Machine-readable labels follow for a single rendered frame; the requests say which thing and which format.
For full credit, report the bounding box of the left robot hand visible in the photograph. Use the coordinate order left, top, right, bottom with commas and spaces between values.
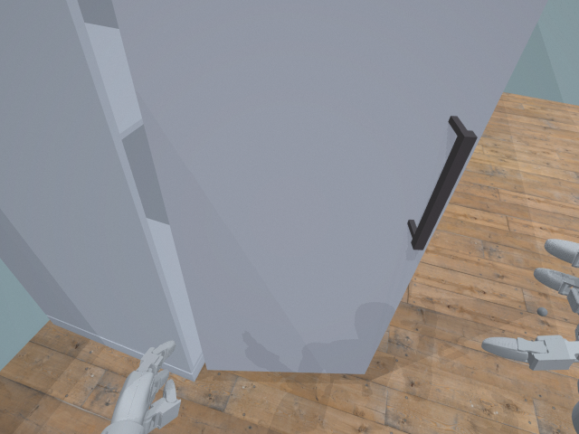
110, 340, 181, 434

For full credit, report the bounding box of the handle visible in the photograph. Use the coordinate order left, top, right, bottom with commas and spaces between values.
407, 116, 478, 250

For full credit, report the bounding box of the right robot hand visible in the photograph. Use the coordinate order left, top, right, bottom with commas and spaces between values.
481, 239, 579, 371

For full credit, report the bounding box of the fridge door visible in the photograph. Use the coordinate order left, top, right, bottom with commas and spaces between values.
112, 0, 548, 374

